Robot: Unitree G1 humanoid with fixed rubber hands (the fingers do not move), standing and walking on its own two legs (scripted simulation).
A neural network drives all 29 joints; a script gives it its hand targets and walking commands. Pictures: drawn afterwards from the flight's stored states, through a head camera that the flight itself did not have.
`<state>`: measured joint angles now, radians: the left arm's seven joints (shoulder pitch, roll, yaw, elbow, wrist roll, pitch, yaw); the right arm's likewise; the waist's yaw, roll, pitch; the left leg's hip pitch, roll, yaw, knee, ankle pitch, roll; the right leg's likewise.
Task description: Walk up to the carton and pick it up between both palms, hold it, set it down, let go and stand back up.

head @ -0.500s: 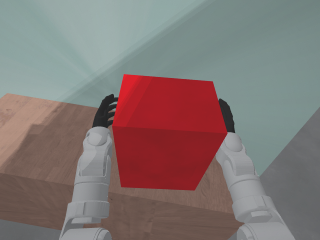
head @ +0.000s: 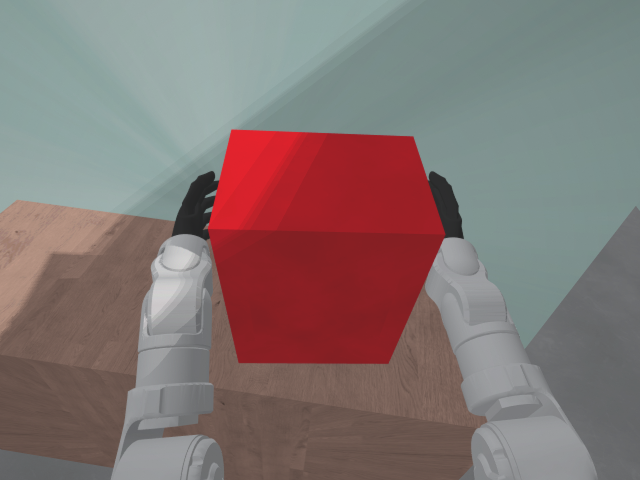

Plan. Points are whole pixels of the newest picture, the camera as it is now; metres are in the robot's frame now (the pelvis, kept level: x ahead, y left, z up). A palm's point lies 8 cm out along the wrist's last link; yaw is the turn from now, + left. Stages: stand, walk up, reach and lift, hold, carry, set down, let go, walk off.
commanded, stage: reach and lift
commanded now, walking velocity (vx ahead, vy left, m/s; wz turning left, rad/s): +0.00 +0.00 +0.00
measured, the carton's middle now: (318, 259) +0.37 -0.01 +0.12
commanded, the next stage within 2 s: hold in 0.74 s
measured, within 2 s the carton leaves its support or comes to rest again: neither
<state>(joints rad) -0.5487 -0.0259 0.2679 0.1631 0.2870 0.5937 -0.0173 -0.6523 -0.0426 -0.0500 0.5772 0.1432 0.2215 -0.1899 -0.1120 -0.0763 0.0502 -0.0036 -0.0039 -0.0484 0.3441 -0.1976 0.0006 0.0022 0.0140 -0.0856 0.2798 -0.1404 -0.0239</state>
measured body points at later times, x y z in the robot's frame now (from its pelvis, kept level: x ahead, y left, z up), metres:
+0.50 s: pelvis +0.00 +0.00 +0.00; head -0.03 +0.04 +0.45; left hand +0.39 +0.14 +0.17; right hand +0.38 -0.17 +0.18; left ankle +0.01 +0.12 -0.75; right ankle +0.02 -0.10 -0.75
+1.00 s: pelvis +0.00 -0.01 +0.00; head -0.05 +0.03 +0.45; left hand +0.39 +0.15 +0.19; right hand +0.38 -0.16 +0.20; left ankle +0.01 +0.12 -0.75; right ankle +0.02 -0.10 -0.75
